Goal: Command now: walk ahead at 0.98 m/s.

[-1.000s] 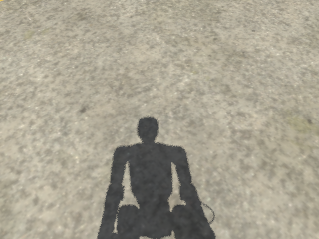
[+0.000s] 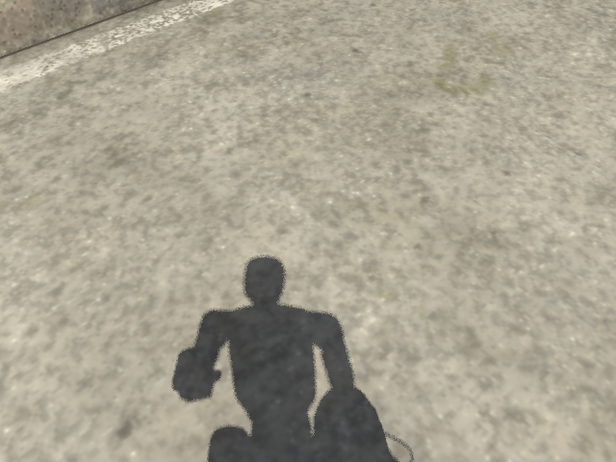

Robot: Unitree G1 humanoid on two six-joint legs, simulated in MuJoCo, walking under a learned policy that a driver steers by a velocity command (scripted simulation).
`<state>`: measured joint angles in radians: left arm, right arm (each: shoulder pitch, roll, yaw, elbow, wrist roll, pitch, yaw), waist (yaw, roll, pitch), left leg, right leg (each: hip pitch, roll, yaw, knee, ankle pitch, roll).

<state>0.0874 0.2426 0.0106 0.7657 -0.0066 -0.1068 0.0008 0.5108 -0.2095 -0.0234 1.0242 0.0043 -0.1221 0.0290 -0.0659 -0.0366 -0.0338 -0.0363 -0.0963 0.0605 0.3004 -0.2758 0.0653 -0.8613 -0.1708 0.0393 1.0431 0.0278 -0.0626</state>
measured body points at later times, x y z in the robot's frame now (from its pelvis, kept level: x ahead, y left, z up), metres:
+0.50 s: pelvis +0.46 -0.05 +0.00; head +0.46 -0.05 +0.45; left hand +0.40 +0.19 -0.14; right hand +0.66 -0.29 -0.08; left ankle +0.62 +0.13 -0.65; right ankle +0.40 -0.13 -0.74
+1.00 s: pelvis +0.92 +0.02 +0.00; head +0.92 +0.02 +0.45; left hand +1.11 +0.26 -0.09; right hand +0.87 -0.24 -0.14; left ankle +0.87 +0.09 -0.74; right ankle +1.06 -0.17 -0.64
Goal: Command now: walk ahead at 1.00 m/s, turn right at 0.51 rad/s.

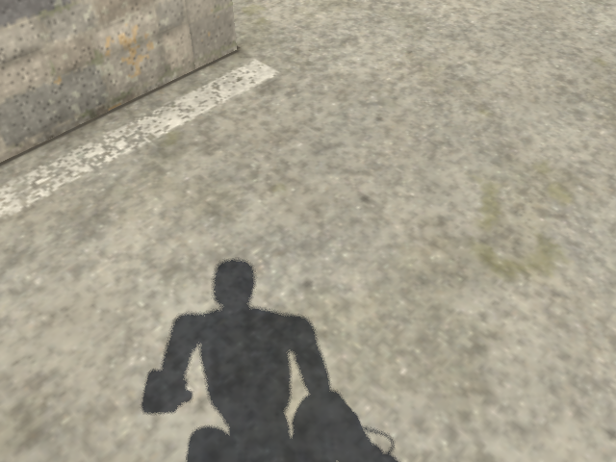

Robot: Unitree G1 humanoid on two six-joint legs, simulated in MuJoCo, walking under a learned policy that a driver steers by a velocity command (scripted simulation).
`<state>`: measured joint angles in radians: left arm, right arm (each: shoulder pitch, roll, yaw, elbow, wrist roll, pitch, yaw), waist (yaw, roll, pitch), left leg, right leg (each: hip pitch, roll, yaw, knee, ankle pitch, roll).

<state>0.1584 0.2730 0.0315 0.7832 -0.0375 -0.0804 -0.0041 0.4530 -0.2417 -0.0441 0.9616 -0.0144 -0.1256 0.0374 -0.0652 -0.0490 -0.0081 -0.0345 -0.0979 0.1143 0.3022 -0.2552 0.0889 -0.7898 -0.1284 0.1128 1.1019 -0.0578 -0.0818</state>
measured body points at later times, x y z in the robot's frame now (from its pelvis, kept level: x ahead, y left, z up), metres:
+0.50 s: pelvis +0.46 -0.06 +0.00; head +0.47 -0.08 +0.45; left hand +0.55 +0.17 -0.13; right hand +0.61 -0.36 -0.04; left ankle +0.71 +0.08 -0.66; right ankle +0.40 -0.09 -0.74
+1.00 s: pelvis +0.84 -0.20 -0.02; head +0.85 -0.24 +0.43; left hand +1.19 -0.27 -0.06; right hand +0.59 -0.36 -0.15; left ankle +0.84 -0.02 -0.74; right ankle +0.89 -0.44 -0.68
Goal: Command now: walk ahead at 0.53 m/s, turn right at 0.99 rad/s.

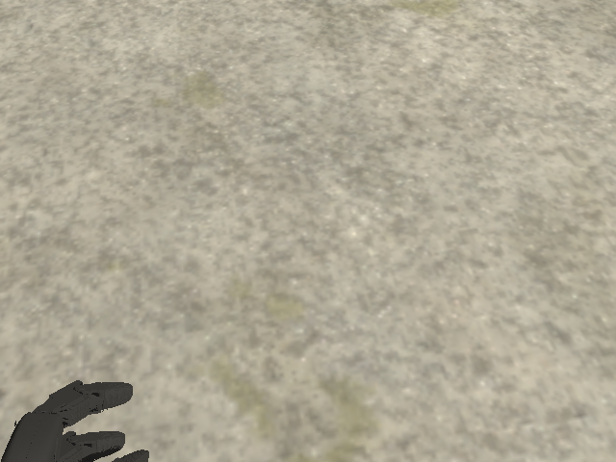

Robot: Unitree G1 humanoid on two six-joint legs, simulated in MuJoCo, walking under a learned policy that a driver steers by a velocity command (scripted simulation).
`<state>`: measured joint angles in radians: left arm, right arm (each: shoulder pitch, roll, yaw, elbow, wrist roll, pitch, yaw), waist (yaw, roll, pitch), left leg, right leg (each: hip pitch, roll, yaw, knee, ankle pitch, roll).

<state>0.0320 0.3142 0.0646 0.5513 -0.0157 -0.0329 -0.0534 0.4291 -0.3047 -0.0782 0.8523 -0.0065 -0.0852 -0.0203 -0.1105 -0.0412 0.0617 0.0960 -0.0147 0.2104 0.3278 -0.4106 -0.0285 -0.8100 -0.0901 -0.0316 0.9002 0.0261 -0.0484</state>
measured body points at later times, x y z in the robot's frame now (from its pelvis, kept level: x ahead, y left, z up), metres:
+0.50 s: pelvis +0.23 +0.03 +0.01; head +0.25 +0.00 +0.46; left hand +0.48 +0.23 -0.07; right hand +0.31 -0.28 -0.09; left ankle +0.36 +0.16 -0.69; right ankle +0.25 -0.06 -0.72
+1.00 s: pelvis +0.29 +0.04 +0.01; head +0.29 +0.03 +0.46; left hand +0.50 +0.22 -0.10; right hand +0.34 -0.24 -0.09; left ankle +0.35 +0.15 -0.72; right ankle +0.23 -0.07 -0.72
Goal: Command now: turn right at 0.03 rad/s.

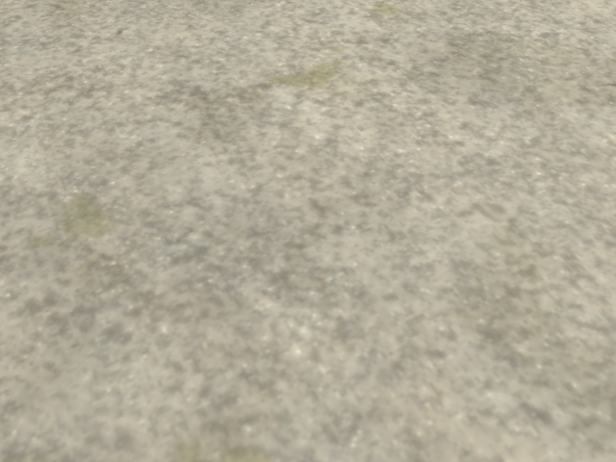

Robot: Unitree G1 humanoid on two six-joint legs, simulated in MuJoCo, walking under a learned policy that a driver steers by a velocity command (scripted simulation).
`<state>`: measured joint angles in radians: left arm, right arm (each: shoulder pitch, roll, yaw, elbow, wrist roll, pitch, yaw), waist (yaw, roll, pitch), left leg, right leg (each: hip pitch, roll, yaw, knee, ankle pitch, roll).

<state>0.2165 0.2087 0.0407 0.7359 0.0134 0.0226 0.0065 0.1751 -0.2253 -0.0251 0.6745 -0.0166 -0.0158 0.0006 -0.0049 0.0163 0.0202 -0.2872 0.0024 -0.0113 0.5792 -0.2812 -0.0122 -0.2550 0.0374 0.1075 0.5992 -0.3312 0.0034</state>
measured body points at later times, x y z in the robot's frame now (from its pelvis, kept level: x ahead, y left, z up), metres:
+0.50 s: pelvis +0.17 +0.02 +0.01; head +0.18 +0.04 +0.46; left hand +0.39 +0.25 -0.07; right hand +0.10 -0.23 -0.11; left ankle +0.02 +0.13 -0.73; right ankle +0.32 -0.14 -0.65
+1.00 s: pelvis +0.58 -0.04 +0.01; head +0.59 -0.03 +0.46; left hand +0.54 +0.23 -0.13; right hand +0.81 -0.27 -0.06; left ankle +0.79 +0.14 -0.64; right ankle +0.49 -0.13 -0.73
